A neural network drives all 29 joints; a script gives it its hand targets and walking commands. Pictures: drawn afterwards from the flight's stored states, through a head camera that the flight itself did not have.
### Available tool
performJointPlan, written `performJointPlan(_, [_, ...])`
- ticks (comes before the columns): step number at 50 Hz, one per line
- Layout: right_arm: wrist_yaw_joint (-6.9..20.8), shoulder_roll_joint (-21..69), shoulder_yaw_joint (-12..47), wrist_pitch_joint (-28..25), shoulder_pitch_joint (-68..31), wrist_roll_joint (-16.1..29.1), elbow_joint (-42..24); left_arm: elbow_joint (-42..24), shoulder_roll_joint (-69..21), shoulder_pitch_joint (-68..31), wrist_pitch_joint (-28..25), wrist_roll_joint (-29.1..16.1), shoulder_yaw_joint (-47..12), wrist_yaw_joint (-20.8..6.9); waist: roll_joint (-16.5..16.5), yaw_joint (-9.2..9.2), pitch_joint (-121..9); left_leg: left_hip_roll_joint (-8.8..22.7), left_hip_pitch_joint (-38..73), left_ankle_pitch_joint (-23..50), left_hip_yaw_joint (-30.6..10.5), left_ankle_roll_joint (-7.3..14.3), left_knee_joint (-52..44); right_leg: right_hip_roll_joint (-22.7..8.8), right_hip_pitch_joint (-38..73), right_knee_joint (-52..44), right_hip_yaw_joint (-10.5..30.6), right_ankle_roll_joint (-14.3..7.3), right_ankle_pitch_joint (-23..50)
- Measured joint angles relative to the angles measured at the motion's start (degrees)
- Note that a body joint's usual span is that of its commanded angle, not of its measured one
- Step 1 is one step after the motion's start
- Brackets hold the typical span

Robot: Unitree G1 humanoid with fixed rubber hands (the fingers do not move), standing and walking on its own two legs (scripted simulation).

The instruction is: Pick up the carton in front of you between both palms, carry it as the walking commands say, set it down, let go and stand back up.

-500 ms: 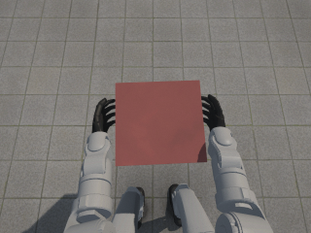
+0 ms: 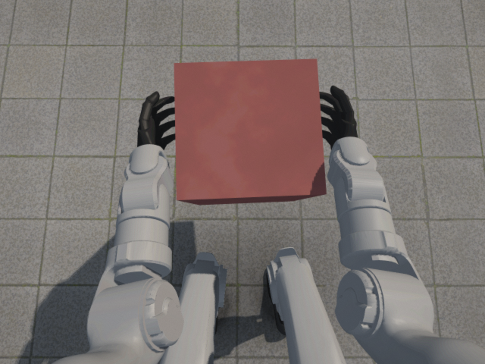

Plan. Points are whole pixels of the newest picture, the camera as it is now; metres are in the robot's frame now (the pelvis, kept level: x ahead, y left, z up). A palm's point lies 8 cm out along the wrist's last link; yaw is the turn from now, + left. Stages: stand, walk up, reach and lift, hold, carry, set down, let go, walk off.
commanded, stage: set down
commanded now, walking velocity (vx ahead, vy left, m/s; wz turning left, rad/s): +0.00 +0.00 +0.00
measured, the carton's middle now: (246, 146) +0.47 -0.01 -0.16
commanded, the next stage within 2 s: none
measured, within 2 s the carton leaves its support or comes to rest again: rests again in 1.20 s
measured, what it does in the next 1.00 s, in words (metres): lowers itself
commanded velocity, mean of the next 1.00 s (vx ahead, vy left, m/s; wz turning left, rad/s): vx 0.00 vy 0.00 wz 0.00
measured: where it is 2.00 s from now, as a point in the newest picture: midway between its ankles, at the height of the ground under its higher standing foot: (246, 313)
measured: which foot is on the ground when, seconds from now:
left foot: down 0.00-1.00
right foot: down 0.00-1.00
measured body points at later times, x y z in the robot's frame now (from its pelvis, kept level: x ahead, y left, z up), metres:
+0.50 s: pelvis -0.02 +0.00 -0.12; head +0.31 -0.01 +0.18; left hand +0.51 +0.14 -0.25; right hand +0.51 -0.17 -0.25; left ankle +0.08 +0.12 -0.53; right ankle +0.08 -0.11 -0.53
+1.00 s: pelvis -0.01 +0.00 -0.18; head +0.35 -0.01 +0.08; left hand +0.54 +0.14 -0.35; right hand +0.54 -0.17 -0.34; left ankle +0.08 +0.12 -0.53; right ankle +0.08 -0.11 -0.53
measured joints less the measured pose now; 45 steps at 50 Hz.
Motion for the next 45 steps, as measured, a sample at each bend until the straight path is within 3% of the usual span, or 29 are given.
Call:
performJointPlan(26, [-2.3,-8.3,2.3,1.6,-19.6,3.6,7.5,7.2,7.5,-19.3,1.3,-3.5,-1.1,2.5,0.2,-0.26,11.9,-1.9,-22.2,-3.8,1.0,-1.6,23.3,2.0,-22.5,23.3,-0.6,1.1,-3.4])
performJointPlan(38, [-3.8,-13.6,7.6,0.7,-26.3,9.7,10.6,10.5,11.8,-26.4,0.3,-9.4,-6.7,5.0,0.0,-0.79,22.9,-2.8,-26.1,-6.4,1.6,-2.1,33.2,1.4,-26.2,33.5,-1.6,1.0,-6.4])
performJointPlan(45, [-4.7,-14.5,10.0,-0.5,-26.2,13.0,12.7,12.2,13.3,-25.8,-0.7,-12.8,-10.1,6.0,-0.1,-0.59,23.5,-2.3,-26.0,-8.9,1.7,-1.7,36.8,1.2,-26.0,36.6,-2.5,0.7,-8.6])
